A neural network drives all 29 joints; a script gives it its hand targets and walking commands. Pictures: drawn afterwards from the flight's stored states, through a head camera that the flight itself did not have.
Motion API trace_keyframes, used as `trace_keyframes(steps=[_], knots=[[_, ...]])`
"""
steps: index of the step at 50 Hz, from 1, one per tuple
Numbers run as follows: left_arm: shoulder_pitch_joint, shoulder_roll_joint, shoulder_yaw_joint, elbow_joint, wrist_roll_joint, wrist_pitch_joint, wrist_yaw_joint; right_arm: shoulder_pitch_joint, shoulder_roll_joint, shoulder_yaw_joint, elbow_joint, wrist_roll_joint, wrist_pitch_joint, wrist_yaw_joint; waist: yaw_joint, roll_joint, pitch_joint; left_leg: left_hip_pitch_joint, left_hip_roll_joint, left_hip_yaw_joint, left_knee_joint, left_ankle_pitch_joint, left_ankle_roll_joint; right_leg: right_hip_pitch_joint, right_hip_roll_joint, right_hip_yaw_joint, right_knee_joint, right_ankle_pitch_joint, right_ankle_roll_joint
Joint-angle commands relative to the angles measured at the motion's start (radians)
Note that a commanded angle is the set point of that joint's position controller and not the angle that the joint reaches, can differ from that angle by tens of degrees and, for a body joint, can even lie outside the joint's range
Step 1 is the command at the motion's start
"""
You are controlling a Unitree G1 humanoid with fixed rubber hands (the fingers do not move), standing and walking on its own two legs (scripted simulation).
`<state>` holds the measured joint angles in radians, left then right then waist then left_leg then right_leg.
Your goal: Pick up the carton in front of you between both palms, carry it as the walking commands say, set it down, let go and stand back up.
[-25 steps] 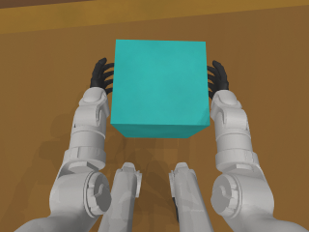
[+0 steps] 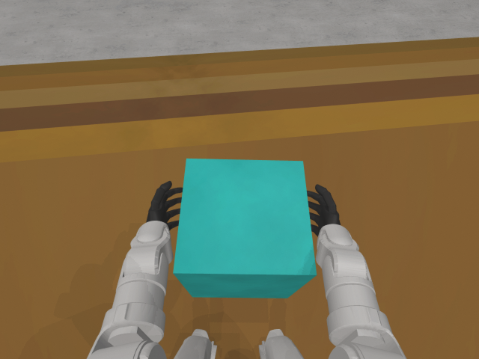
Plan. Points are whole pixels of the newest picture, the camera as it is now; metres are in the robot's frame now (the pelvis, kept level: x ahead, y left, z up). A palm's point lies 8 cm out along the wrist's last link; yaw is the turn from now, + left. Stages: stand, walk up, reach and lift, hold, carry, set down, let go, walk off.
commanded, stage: reach and lift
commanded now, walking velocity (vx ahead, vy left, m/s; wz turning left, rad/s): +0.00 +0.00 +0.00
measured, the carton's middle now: (242, 235) +0.37 +0.00 -0.10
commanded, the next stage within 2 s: hold in 1.42 s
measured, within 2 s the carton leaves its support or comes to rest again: neither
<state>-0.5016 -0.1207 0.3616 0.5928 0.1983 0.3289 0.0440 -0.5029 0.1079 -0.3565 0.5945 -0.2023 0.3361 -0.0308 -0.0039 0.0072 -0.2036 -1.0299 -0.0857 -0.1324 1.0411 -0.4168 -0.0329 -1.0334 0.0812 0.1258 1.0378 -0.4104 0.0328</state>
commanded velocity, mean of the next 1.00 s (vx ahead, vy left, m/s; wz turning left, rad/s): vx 0.00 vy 0.00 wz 0.00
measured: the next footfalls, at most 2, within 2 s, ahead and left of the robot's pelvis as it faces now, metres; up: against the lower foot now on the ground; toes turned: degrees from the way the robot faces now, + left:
none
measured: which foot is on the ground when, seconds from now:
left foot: down 0.00-1.00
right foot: down 0.00-1.00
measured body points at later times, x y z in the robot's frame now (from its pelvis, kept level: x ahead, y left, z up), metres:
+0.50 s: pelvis +0.03 +0.00 +0.08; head +0.00 +0.00 +0.53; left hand +0.33 +0.15 +0.09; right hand +0.33 -0.15 +0.09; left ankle +0.04 +0.13 -0.66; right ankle +0.04 -0.13 -0.66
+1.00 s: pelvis +0.02 +0.00 +0.08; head +0.00 +0.00 +0.53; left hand +0.33 +0.15 +0.10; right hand +0.33 -0.15 +0.10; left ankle +0.04 +0.13 -0.66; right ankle +0.04 -0.13 -0.66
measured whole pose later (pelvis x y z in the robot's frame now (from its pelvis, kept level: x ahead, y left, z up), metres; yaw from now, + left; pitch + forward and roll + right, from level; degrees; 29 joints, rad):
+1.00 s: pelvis +0.02 +0.00 +0.08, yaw +0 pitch -4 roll +0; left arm -0.31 -0.16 0.29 0.36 0.29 0.63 -0.01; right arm -0.30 0.16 -0.28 0.35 -0.29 0.64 0.01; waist 0.00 0.00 0.00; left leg -0.15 -0.04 -0.14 0.44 -0.22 -0.02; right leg -0.15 0.04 0.14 0.43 -0.21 0.01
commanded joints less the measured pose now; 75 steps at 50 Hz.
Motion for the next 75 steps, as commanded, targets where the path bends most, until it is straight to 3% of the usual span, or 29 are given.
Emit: trace_keyframes(steps=[1, 12, 18, 27, 37, 58, 70, 75], knots=[[-0.482, -1.052, -0.592, 0.023, -0.129, -0.004, -0.233, -0.487, 1.052, 0.589, 0.01, 0.134, -0.011, 0.228, -0.004, -0.003, -0.529, 0.41, -0.05, 0.071, -0.205, 0.301, 0.013, 0.442, 0.052, -0.071, -0.197, 0.309, -0.016], [-0.278, -1.034, -0.664, -0.083, -0.147, 0.086, -0.248, -0.281, 1.038, 0.666, -0.103, 0.155, 0.078, 0.24, -0.002, -0.005, -0.321, 0.717, -0.023, 0.046, -0.456, 0.457, 0.016, 0.746, 0.026, -0.048, -0.451, 0.456, -0.016], [-0.207, -1.022, -0.718, -0.186, -0.171, 0.175, -0.259, -0.215, 1.024, 0.712, -0.205, 0.177, 0.168, 0.248, 0.001, -0.003, -0.199, 0.849, -0.011, 0.047, -0.578, 0.473, 0.011, 0.878, 0.017, -0.047, -0.574, 0.469, -0.014], [-0.259, -0.989, -0.601, -0.155, -0.121, 0.262, -0.289, -0.264, 0.993, 0.598, -0.175, 0.128, 0.256, 0.274, 0.001, -0.003, 0.046, 0.846, -0.001, 0.058, -0.663, 0.214, 0.026, 0.87, 0.007, -0.059, -0.656, 0.213, -0.026], [-0.384, -1.017, -0.615, -0.168, -0.135, 0.259, -0.301, -0.39, 1.03, 0.621, -0.192, 0.141, 0.254, 0.285, 0.005, -0.006, -0.045, 0.882, -0.001, 0.067, -0.653, 0.208, 0.029, 0.909, 0.005, -0.067, -0.644, 0.205, -0.025], [-0.232, -0.977, -0.66, -0.296, -0.157, 0.307, -0.289, -0.234, 0.993, 0.661, -0.312, 0.166, 0.301, 0.269, 0.005, -0.005, -0.061, 0.982, -0.013, 0.06, -0.69, 0.432, 0.013, 1.007, 0.017, -0.054, -0.684, 0.435, -0.011], [-0.207, -0.968, -0.677, -0.347, -0.174, 0.336, -0.285, -0.211, 0.977, 0.675, -0.365, 0.18, 0.328, 0.268, 0.003, -0.004, -0.038, 1.002, -0.013, 0.056, -0.706, 0.446, 0.011, 1.017, 0.019, -0.055, -0.699, 0.445, -0.011], [-0.214, -0.976, -0.743, -0.437, -0.215, 0.364, -0.279, -0.219, 0.985, 0.744, -0.457, 0.221, 0.357, 0.263, 0.002, -0.005, -0.086, 1.04, -0.012, 0.05, -0.711, 0.501, 0.009, 1.054, 0.021, -0.052, -0.705, 0.498, -0.009]])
